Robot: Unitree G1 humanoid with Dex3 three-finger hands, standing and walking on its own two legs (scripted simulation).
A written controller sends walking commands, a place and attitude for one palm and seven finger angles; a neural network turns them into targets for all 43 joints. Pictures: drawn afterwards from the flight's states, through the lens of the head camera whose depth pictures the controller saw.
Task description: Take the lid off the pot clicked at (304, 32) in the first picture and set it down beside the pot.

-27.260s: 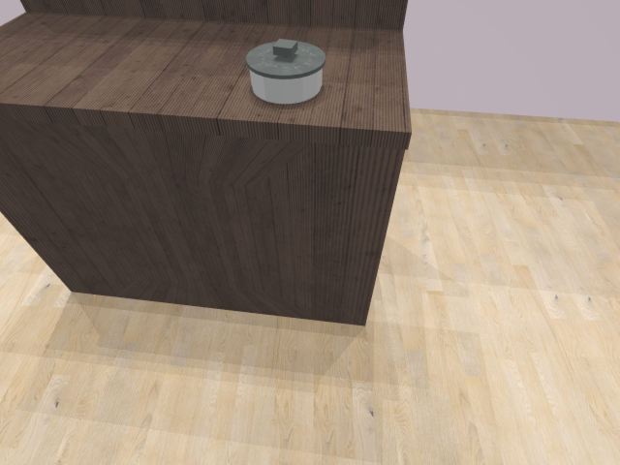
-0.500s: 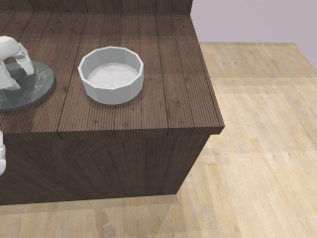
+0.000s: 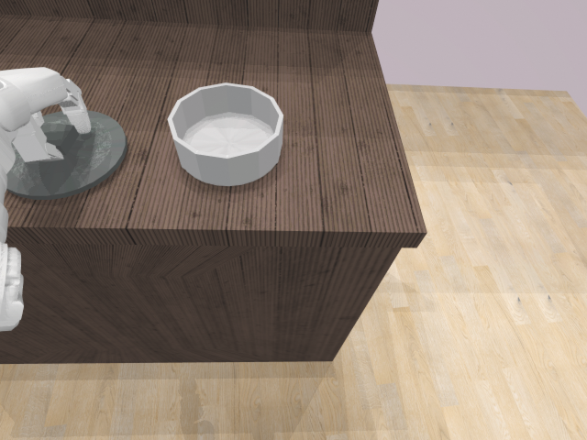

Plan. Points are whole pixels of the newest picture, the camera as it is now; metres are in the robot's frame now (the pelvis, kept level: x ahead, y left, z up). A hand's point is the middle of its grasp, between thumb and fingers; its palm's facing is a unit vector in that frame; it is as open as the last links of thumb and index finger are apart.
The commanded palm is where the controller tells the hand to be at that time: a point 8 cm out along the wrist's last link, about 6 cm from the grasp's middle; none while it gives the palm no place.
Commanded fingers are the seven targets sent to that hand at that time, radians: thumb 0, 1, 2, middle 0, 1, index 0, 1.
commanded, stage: open the fingers wide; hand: left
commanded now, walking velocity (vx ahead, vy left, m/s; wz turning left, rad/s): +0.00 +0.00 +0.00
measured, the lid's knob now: (55, 138) +0.49 +0.32 +0.12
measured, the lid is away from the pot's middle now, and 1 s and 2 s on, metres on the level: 0.23 0.23 0.23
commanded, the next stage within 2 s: raise the empty hand in 0.52 s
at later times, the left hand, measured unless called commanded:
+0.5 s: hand (50, 127) +0.48 +0.31 +0.14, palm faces -0.40 -0.11 -0.91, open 10.9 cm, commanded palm +0.50 +0.32 +0.20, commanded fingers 0.00 -0.10 0.83 -0.43 -0.70 -0.43 -0.70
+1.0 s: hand (32, 102) +0.48 +0.31 +0.18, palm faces -0.34 -0.10 -0.93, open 11.0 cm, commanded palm +0.49 +0.31 +0.25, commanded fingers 0.00 -0.10 0.83 -0.44 -0.69 -0.44 -0.69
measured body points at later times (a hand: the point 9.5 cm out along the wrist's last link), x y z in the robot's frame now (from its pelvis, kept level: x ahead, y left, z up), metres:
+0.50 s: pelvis +0.01 +0.00 +0.00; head +0.09 +0.02 +0.44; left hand +0.50 +0.31 +0.19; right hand +0.02 -0.28 -0.12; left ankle -0.01 +0.07 -0.73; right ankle +0.00 -0.13 -0.73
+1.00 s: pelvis +0.01 +0.00 +0.00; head +0.08 +0.01 +0.45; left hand +0.49 +0.31 +0.23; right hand +0.07 -0.27 -0.12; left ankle -0.01 +0.07 -0.73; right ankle +0.00 -0.13 -0.73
